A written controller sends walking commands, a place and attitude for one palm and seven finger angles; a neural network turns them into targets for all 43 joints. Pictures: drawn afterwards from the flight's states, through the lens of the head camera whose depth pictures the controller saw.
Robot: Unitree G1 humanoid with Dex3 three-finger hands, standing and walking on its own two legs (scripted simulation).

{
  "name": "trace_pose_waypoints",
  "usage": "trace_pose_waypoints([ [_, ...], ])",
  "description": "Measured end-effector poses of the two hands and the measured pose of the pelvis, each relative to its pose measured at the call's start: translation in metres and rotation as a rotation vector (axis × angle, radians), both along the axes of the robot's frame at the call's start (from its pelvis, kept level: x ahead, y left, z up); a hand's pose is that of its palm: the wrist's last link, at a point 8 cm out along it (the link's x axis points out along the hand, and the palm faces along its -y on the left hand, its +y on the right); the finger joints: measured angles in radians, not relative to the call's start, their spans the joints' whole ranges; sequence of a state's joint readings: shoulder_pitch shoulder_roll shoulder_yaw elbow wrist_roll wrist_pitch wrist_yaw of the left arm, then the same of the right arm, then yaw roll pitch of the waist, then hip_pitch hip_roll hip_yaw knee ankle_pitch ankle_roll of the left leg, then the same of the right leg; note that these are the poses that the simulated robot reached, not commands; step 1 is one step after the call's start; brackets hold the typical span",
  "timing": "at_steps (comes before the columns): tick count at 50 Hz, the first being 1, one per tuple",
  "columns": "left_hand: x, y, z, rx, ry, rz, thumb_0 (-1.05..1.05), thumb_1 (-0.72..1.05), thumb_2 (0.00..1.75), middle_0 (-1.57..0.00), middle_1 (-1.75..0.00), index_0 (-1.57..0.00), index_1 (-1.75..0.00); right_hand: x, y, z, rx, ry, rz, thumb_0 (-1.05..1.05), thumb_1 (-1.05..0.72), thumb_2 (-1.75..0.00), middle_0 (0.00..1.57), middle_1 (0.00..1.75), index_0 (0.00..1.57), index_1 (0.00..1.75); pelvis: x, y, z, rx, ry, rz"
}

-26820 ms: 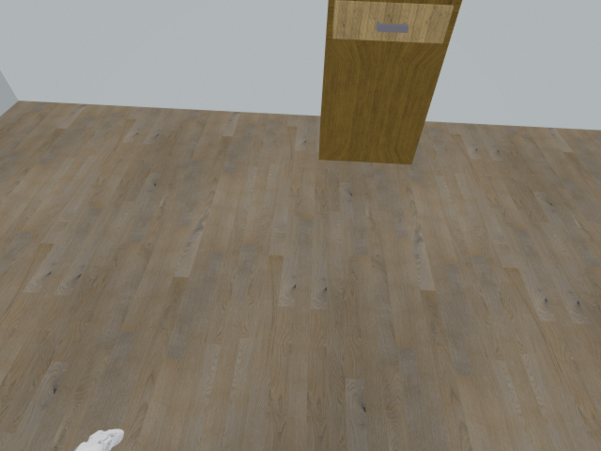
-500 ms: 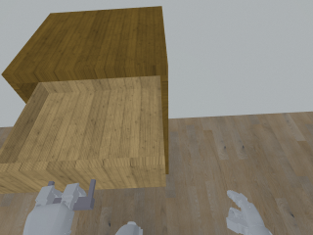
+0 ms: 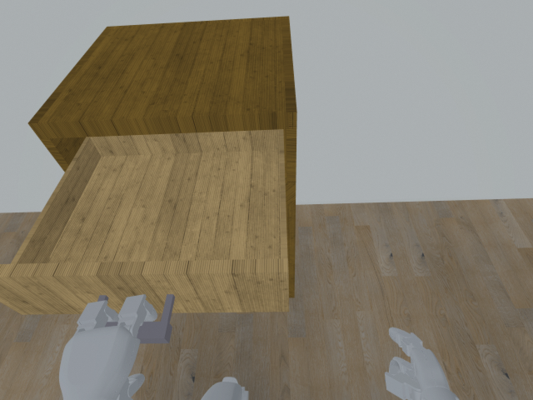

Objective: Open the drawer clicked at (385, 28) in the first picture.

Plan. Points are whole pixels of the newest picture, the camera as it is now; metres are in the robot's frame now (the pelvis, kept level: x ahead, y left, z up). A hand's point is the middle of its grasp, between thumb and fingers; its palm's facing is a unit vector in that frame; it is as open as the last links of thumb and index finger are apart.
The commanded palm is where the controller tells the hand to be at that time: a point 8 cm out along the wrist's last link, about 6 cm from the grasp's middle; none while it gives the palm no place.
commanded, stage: open the thumb to release the handle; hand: left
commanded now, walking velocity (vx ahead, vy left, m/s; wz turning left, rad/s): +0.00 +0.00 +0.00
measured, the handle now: (131, 317) +0.23 +0.23 +0.01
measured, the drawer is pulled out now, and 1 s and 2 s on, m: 0.30 0.30 0.30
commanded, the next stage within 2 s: lift the hand off the handle in 0.10 s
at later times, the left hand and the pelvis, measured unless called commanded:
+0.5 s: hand (124, 363) +0.18 +0.22 +0.00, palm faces +0.02 -0.10 -0.99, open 13.8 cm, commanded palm +0.16 +0.22 +0.05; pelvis +0.00 +0.00 +0.00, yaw +1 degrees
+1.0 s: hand (114, 339) +0.19 +0.22 +0.05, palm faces +0.03 -0.14 -0.99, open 13.5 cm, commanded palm +0.17 +0.22 +0.12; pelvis +0.00 +0.01 +0.03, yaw +1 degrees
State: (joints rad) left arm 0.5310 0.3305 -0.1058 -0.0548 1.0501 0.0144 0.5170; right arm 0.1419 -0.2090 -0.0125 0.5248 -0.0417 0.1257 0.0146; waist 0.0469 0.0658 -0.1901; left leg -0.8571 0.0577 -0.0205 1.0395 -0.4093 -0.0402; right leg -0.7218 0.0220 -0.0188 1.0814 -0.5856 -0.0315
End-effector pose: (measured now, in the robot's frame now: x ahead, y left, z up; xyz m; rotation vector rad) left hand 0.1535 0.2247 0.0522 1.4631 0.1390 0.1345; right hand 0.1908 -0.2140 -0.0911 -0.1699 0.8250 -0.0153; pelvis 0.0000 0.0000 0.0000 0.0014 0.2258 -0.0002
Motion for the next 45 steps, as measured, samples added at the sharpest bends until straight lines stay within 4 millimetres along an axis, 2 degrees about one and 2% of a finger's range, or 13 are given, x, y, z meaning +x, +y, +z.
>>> trace_pose_waypoints([
  [6,0.0,0.0,0.0,-0.004,0.01,-0.003,0.0,-0.27,0.4,-0.33,-1.24,-0.34,-1.22,0.003,-0.002,0.007,-0.01,-0.025,0.007,0.01,-0.9,-0.9,0.2,0.29,0.2,0.3,-0.001,0.0,0.002,-0.004,-0.01,0.003],
  [13,-0.001,0.0,0.0,-0.008,0.006,-0.01,0.0,-0.44,0.33,-0.32,-1.23,-0.33,-1.21,0.002,-0.004,0.007,-0.023,-0.021,0.012,0.01,-0.9,-0.9,0.2,0.29,0.2,0.3,-0.001,0.001,0.002,-0.006,-0.007,0.005],
  [29,0.002,0.0,-0.002,0.001,-0.019,-0.006,0.0,-0.49,0.31,-0.34,-1.23,-0.32,-1.2,-0.006,0.005,-0.006,-0.017,0.025,0.013,0.01,-0.9,-0.9,0.2,0.29,0.2,0.3,-0.006,0.003,0.0,-0.01,-0.005,0.015],
  [45,0.015,0.001,0.039,-0.03,-0.012,0.017,0.0,-0.49,0.3,-0.33,-1.21,-0.38,-1.23,-0.001,0.004,0.026,-0.003,-0.045,-0.009,0.01,-0.9,-0.9,0.2,0.29,0.2,0.3,0.0,0.005,0.023,-0.006,-0.077,0.011],
])
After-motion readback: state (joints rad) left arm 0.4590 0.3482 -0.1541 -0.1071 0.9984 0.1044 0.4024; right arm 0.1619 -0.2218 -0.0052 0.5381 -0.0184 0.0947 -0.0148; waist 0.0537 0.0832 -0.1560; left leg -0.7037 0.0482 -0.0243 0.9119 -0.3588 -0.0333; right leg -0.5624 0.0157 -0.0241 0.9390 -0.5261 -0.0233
